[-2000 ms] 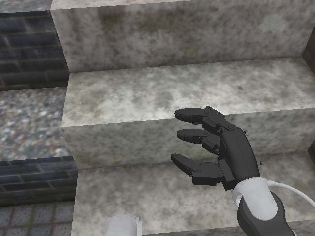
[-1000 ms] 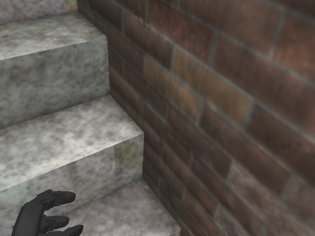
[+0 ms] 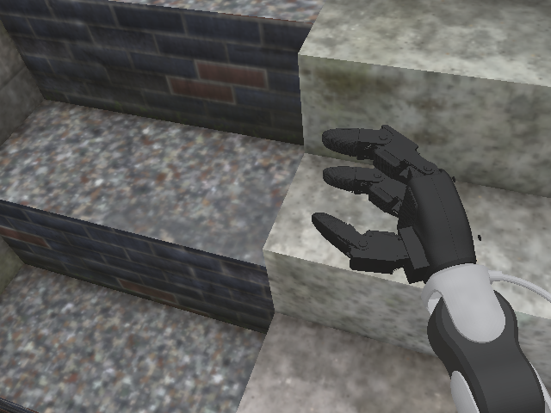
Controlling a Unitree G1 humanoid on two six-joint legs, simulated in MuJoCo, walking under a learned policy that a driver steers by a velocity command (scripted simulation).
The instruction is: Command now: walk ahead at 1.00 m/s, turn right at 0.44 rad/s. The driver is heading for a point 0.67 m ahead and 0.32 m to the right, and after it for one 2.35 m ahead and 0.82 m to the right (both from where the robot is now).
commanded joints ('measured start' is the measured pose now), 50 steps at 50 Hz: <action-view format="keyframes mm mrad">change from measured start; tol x64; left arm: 1 -144 282 72 -204 -15 -35 -21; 50 -18 161 -35 -129 23 -24 102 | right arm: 1 193 -158 -81 -45 25 -7 -51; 50 19 8 38 135 93 42 1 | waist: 1 -155 194 -424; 50 -2 91 -14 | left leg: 1 554 350 -540 -388 582 34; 23 -742 215 -54 651 -481 -197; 35 62 240 -788 -174 186 203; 37 -788 333 -923 76 242 62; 41 -666 -37 -266 555 -442 -53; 50 -1102 172 -294 1375 170 -124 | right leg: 1 -304 -26 92 388 -590 -19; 31 -34 -56 181 -4 1247 -54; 33 -265 86 67 186 1049 80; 36 -457 61 412 1456 -1105 20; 39 -104 95 -238 26 -566 -94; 43 104 -148 -16 89 492 -116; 46 303 -544 481 -228 -727 -241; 50 -63 -259 114 -303 -383 -68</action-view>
